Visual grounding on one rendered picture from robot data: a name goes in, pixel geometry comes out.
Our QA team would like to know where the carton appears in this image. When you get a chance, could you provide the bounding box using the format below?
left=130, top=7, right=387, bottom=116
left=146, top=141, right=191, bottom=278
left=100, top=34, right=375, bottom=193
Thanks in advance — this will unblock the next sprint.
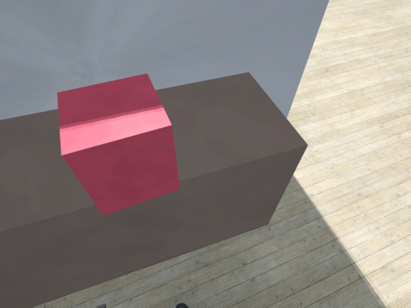
left=57, top=73, right=180, bottom=215

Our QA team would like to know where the pedestal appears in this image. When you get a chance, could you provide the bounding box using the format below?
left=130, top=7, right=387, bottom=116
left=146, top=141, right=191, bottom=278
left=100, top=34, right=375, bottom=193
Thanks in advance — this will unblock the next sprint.
left=0, top=72, right=308, bottom=308

